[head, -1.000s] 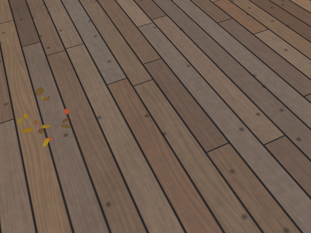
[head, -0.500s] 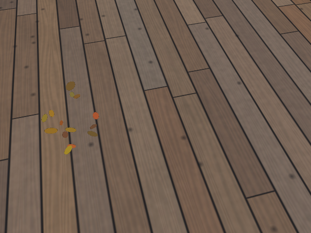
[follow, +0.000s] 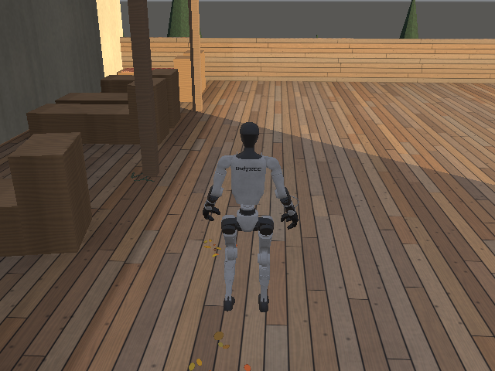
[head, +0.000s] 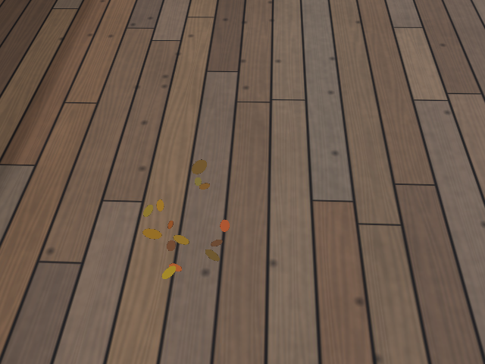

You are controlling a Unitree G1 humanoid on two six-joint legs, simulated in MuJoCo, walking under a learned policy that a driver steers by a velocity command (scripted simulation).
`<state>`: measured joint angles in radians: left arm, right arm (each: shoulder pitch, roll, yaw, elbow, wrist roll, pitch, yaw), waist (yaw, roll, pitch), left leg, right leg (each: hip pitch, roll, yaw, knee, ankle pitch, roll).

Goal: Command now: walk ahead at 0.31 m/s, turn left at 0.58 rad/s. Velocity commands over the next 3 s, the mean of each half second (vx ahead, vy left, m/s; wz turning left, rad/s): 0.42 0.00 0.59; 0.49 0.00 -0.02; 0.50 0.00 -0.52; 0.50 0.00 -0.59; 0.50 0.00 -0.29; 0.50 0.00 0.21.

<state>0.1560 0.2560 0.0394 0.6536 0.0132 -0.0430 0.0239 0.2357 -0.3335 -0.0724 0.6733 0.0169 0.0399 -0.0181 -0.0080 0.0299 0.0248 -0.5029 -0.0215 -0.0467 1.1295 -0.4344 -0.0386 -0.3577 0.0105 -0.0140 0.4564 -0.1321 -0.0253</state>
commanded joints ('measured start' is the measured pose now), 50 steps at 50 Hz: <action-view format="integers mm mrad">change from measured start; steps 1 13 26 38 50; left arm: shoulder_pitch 30 17 -156 -116 72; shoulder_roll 165 229 108 159 168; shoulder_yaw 54 87 36 50 53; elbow -40 30 -24 -8 27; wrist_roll -4 -48 -3 -22 -29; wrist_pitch -20 -16 -70 -70 -43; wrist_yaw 7 -39 -54 -88 -36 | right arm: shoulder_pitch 6 -9 157 208 7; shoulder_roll -58 -47 -122 -137 -40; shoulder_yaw -19 -14 -27 -29 16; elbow -82 -83 -53 60 -68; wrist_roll -3 1 -2 -9 -41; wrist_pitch -20 -39 -94 -80 -142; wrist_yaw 8 43 -5 -15 5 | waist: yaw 27 -2 -24 21 -8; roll -180 -125 46 96 -79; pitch -62 -45 -8 -82 -18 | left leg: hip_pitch -138 188 446 618 -103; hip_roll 71 65 179 210 108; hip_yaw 13 135 -226 -71 -25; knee -36 -548 -904 -634 -159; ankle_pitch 67 180 498 1137 157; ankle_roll -1 89 263 171 -15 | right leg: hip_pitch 168 125 -370 -31 133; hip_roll -251 -295 -39 62 -149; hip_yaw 256 20 42 -74 348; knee -279 -208 313 37 -271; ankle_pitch -293 -293 82 84 188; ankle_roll -159 -123 74 -93 -281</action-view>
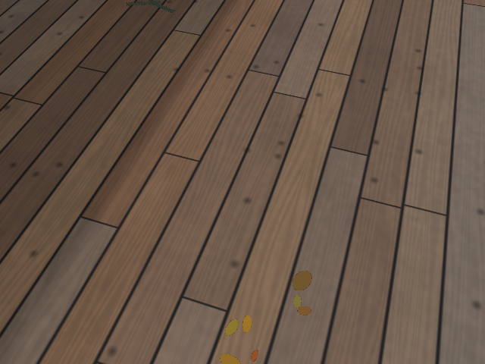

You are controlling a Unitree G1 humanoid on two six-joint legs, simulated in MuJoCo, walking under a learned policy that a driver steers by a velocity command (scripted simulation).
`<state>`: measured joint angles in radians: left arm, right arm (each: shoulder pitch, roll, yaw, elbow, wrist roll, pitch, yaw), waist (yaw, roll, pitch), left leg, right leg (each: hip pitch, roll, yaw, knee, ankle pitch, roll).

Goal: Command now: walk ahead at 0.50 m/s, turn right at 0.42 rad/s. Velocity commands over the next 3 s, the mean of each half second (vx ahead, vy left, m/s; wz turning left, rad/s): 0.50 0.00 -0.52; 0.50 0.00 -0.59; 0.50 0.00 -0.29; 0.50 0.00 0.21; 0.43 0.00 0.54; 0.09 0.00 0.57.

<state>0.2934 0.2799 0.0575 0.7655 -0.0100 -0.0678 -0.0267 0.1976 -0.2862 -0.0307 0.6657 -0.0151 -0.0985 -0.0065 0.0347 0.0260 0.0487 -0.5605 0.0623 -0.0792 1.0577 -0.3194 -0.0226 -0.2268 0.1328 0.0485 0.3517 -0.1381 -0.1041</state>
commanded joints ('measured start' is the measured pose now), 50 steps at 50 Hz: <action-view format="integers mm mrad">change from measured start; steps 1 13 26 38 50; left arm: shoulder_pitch -56 48 -105 -34 -43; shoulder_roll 159 70 63 170 174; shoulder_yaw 40 16 16 70 51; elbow -81 -79 -171 -194 -161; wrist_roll -8 2 -12 -11 -1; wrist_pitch -16 23 48 49 5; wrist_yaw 20 33 9 -26 27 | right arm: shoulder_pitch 1 107 48 100 -39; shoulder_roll -74 -203 -134 -236 -106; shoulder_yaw -20 -80 -71 -96 -36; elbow -74 -78 29 92 -28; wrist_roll -10 3 8 52 -6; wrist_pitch -3 -39 -17 41 -2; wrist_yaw -7 -1 6 -15 2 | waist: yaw -38 -132 -62 70 -39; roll -74 -32 43 51 -63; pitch -31 -256 -14 -147 -59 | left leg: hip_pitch -30 630 488 560 -63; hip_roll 17 127 194 174 30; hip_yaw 17 -160 7 288 25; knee -163 -612 -904 -403 -135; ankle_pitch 112 188 346 991 159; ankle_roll -41 111 212 94 -54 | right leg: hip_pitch -32 -73 -502 25 -1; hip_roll -251 -147 -248 -63 -260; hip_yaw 256 265 45 -159 247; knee -169 428 612 208 -126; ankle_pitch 195 -35 4 1 249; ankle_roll -188 6 130 -46 -187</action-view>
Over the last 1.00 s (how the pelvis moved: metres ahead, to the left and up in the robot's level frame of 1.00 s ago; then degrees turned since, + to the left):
0.46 0.15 0.01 13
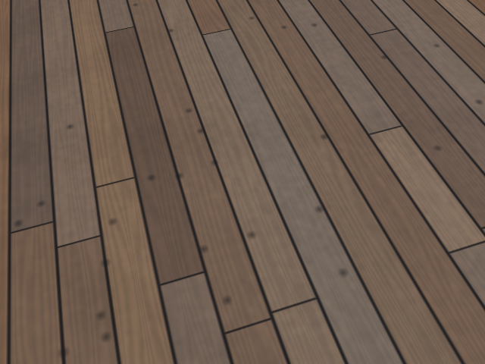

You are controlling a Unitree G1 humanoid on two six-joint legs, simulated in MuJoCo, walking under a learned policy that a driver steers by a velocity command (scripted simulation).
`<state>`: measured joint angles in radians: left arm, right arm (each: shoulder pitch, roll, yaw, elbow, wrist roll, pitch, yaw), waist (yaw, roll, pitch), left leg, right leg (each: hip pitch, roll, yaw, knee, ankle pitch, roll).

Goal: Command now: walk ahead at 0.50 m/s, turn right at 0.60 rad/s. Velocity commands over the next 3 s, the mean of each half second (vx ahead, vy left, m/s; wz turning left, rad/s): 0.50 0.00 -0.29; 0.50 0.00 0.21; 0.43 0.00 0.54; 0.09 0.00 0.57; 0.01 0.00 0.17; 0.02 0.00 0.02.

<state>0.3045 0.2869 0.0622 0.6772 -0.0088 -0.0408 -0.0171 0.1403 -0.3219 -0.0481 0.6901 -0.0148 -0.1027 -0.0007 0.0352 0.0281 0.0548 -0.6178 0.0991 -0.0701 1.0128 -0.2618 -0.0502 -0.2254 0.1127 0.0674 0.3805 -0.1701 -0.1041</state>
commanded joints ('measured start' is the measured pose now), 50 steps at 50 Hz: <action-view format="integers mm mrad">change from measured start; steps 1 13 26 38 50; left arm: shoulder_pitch -41 60 -137 -3 -111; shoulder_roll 171 118 42 179 102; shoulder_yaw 47 23 -11 47 30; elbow -63 22 -44 -23 67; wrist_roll -6 1 9 13 25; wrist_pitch -19 2 -28 -66 -82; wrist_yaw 23 26 12 -3 11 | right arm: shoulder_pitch -24 84 143 231 140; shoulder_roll -56 -144 -109 -106 -24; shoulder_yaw -13 -51 -34 -25 -27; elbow -63 -50 42 97 16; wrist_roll -6 1 23 28 37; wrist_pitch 2 -32 -3 44 77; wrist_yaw -1 22 16 -4 1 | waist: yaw -24 -96 -66 79 -44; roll -73 -108 43 18 -92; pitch -55 -192 -31 -221 -17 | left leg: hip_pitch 10 502 480 426 -71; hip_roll -20 -22 95 36 41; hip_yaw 17 -9 -108 -54 -39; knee -175 -530 -875 -378 6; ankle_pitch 179 256 277 424 143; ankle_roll -30 153 279 149 29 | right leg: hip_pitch -19 100 -422 241 86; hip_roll -218 -203 -218 -211 -372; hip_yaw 205 219 -15 15 -46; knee -151 279 440 105 -257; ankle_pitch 256 376 58 132 206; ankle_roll -167 -33 119 2 -92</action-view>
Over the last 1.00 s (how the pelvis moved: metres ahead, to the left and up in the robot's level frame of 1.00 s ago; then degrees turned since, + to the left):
0.51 -0.12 0.00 -36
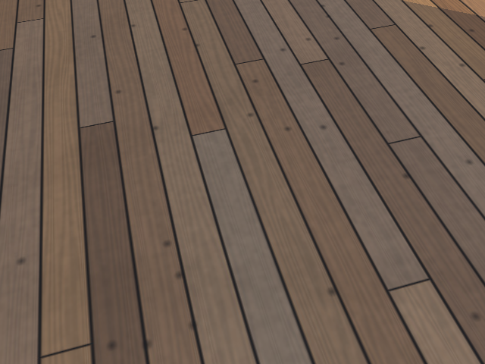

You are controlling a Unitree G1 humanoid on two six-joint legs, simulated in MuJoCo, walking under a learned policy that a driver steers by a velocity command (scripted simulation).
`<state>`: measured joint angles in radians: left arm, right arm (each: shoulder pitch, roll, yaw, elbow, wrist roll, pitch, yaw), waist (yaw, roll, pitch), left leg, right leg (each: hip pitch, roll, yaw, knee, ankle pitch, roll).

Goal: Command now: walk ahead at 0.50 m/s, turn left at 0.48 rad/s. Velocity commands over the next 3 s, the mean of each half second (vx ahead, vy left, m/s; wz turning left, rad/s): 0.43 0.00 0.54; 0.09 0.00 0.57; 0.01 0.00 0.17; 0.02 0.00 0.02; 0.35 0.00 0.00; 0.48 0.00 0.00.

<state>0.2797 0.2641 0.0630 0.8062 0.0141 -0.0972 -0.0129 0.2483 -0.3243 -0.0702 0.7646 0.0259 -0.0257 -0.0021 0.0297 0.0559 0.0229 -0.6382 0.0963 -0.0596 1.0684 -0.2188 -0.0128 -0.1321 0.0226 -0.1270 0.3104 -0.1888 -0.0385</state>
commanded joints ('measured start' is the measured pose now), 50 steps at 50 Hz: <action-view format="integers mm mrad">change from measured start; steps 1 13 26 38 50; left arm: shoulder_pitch -84 -18 -114 -112 -197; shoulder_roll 132 246 107 258 182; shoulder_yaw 31 65 3 46 32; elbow -55 1 -107 -124 -127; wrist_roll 1 -47 3 38 -4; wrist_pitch -23 52 34 38 97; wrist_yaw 10 33 33 29 38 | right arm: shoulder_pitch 9 16 -37 112 -39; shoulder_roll -16 -107 -151 -31 -52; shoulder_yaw -2 -48 -52 -14 -13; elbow -66 -145 -163 -196 -197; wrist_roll -4 -5 -15 -16 -19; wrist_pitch -3 3 -1 42 78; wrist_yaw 9 54 -14 -36 -22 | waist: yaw -32 -124 -8 -85 -11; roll -114 -122 2 -333 -220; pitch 20 -90 -124 -248 -147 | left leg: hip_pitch -44 340 388 104 245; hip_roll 41 -147 20 -260 -76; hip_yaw -40 182 -156 -133 37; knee -116 -483 -719 -92 -212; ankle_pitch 158 58 727 -530 -205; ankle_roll -6 156 268 17 -56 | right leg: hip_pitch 0 184 -380 213 -25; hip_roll -271 -276 -50 -451 -288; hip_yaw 109 -105 174 694 252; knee -188 304 576 76 -2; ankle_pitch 240 867 -18 690 325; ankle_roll -150 -43 130 -226 -209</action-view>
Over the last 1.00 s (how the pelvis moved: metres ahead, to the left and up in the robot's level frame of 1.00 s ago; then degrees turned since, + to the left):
0.55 -0.04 0.00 2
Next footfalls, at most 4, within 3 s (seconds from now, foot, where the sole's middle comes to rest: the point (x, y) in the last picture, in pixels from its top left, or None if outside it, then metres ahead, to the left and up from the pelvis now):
0.28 left None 0.31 0.16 -0.78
0.72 right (258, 351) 0.53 0.03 -0.78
1.12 left None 0.34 0.21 -0.78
1.42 right None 0.48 0.01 -0.78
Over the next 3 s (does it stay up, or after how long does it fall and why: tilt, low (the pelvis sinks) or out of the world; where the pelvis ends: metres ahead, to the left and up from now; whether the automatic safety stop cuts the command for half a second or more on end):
stays up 0.75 0.33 0.00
